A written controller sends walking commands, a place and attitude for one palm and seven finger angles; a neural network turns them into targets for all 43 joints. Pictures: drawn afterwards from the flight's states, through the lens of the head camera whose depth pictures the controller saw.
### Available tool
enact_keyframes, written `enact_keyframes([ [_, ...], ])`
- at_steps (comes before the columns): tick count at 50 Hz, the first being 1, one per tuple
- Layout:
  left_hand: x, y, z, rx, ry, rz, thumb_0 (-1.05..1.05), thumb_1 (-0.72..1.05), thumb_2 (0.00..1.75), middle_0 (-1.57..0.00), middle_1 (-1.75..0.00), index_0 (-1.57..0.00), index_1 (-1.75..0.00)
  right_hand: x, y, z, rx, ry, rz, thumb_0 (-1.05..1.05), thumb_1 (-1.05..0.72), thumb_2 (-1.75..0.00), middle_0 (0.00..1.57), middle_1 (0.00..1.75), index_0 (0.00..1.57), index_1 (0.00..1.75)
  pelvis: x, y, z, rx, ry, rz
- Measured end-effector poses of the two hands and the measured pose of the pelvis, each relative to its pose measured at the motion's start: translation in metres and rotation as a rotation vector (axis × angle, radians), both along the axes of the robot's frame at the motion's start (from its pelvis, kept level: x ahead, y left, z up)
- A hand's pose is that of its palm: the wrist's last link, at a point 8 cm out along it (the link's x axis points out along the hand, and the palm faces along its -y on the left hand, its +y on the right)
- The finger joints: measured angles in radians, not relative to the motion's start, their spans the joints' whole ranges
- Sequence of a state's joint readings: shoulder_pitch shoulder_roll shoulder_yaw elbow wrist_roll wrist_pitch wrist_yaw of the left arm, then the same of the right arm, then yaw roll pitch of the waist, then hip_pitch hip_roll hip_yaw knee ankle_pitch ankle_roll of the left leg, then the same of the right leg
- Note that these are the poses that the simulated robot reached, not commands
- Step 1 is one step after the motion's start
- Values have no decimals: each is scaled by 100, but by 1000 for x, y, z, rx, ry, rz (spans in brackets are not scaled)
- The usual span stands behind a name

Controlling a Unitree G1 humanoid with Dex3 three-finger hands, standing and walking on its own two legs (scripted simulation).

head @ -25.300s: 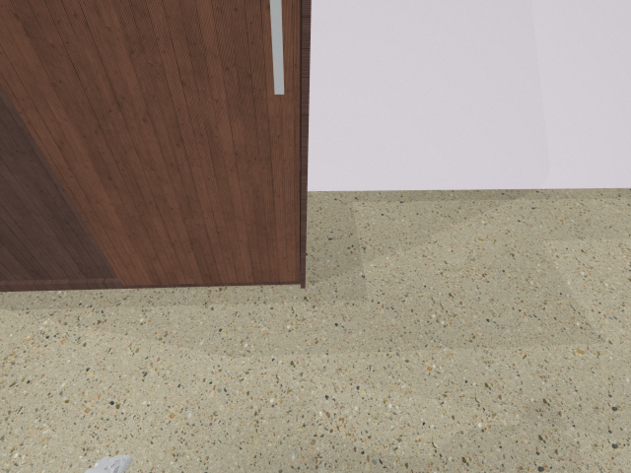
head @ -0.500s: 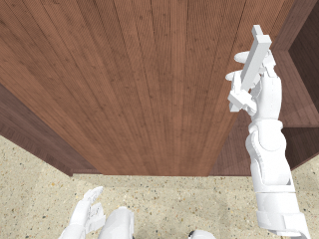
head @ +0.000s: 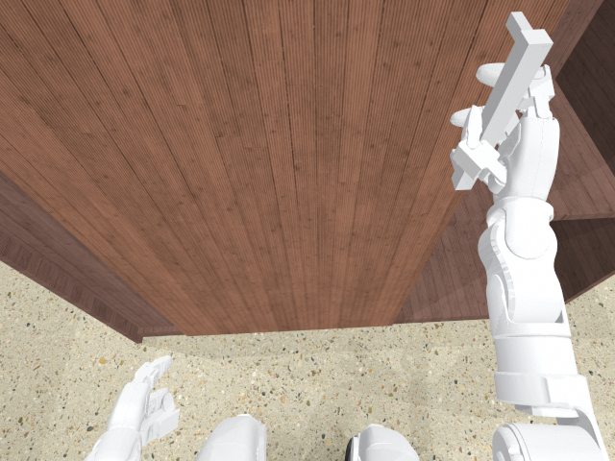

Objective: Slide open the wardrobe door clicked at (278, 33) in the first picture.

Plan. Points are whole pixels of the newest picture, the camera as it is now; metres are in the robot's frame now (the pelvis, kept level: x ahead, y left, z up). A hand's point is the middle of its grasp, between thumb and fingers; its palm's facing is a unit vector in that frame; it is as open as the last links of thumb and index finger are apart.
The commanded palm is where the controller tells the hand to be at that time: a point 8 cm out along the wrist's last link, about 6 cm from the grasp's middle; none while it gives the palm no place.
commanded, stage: step sideways, sliding the door along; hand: right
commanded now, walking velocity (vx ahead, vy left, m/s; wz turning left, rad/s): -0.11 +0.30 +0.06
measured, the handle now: (485, 113) +0.45 -0.22 +0.17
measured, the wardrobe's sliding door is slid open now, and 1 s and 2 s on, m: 0.46 0.55 0.55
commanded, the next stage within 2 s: stop walking and hold the door there in 0.68 s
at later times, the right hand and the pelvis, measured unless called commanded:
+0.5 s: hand (376, 147) +0.40 -0.09 +0.17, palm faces +0.36 +0.93 -0.08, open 6.4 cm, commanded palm +0.37 -0.06 +0.14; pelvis +0.00 +0.12 +0.00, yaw -2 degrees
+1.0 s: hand (383, 150) +0.41 -0.10 +0.16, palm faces +0.50 +0.81 -0.32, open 6.6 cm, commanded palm +0.36 -0.13 +0.13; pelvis +0.01 +0.22 -0.01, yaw +4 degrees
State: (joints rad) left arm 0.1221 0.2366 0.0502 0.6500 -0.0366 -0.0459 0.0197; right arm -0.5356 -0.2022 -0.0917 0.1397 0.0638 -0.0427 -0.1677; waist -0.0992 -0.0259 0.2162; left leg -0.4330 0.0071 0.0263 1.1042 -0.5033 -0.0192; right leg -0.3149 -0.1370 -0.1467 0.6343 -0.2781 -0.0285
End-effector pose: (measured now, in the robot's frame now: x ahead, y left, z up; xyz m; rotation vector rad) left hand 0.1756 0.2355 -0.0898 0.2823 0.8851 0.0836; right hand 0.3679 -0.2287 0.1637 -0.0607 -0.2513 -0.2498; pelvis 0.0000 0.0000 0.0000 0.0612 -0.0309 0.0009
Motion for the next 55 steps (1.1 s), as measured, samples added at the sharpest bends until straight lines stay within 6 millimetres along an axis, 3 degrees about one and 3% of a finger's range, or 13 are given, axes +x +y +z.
enact_keyframes([
  [7,0,1,17,-51,-16,-62,1,91,90,-20,-30,-20,-30,0,23,2,17,35,18,1,-79,-85,36,140,18,135,-4,28,15,49,-10,9],
  [13,14,16,14,-108,-62,-103,1,91,90,-21,-30,-20,-30,-1,44,4,8,64,-21,1,-79,-86,34,140,19,137,-2,66,14,48,-14,2],
  [19,34,57,-10,-166,-130,-117,1,90,90,-21,-30,-20,-30,-2,70,4,-53,58,-130,-1,-75,-87,40,140,15,136,4,114,-10,-11,1,-19],
  [22,36,84,-17,-128,-120,-54,1,91,90,-21,-30,-20,-30,-2,83,4,-67,63,-145,-2,-75,-86,42,140,13,137,2,118,-7,-26,16,-27],
  [26,25,111,-12,-34,-63,-10,1,91,90,-20,-30,-20,-30,-1,99,2,-19,30,-109,0,-77,-86,44,140,13,138,4,117,0,-30,26,-39],
  [29,15,123,-5,-1,-25,-3,1,91,90,-20,-30,-20,-30,-1,98,1,-3,4,-103,0,-77,-86,42,140,13,134,5,122,-1,-7,7,-23],
  [34,3,127,14,-20,-5,-56,1,91,90,-20,-30,-19,-30,-2,100,1,25,17,-114,1,-79,-85,36,140,13,131,2,137,14,38,-12,3],
  [40,5,133,26,-52,-41,-84,1,91,90,-20,-30,-20,-30,-3,102,3,35,47,-146,1,-79,-85,34,140,14,131,3,164,21,66,-20,17],
  [42,9,140,26,-68,-60,-75,1,91,90,-21,-30,-20,-30,-3,98,4,-39,57,-154,-2,-76,-84,35,140,15,131,5,177,20,60,-13,34],
  [46,16,168,16,-118,-136,-36,1,90,90,-21,-30,-20,-30,-6,96,9,-180,116,-221,-7,-70,-82,39,140,19,132,11,204,8,26,1,61],
  [49,17,203,-4,-112,-182,16,1,90,90,-21,-30,-20,-30,-7,96,11,-254,143,-288,-12,-66,-81,42,140,20,131,12,217,-11,-27,15,68],
  [52,-1,237,-14,-69,-161,126,1,90,90,-21,-30,-20,-30,-8,98,14,-250,187,-325,-13,-64,-81,43,140,24,132,7,214,-8,-46,12,83],
  [55,-31,262,-12,-7,-105,202,1,91,90,-21,-30,-20,-30,-8,98,15,-224,208,-336,-13,-63,-81,42,138,27,133,5,211,-2,-70,8,90],
])
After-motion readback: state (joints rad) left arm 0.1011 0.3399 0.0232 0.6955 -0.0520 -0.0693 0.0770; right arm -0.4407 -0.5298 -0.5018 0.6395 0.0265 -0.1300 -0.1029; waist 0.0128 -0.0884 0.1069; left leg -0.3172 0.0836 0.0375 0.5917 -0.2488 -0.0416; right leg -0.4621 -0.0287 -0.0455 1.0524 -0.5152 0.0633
